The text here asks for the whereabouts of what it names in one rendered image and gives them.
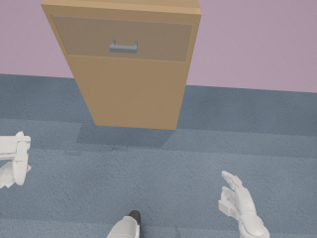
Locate robot left thigh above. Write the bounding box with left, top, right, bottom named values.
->
left=106, top=219, right=140, bottom=238

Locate robot right forearm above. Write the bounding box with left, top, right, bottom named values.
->
left=238, top=213, right=270, bottom=238

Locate handle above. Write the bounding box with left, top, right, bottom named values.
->
left=109, top=40, right=138, bottom=54

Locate robot left shin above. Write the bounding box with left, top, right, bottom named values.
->
left=122, top=216, right=137, bottom=223

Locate right robot hand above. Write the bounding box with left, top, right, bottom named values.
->
left=218, top=171, right=257, bottom=221

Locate drawer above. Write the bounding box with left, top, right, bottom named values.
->
left=53, top=15, right=193, bottom=62

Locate cabinet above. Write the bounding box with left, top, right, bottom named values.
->
left=41, top=0, right=202, bottom=130

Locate left robot hand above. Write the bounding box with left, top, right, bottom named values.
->
left=0, top=131, right=32, bottom=188

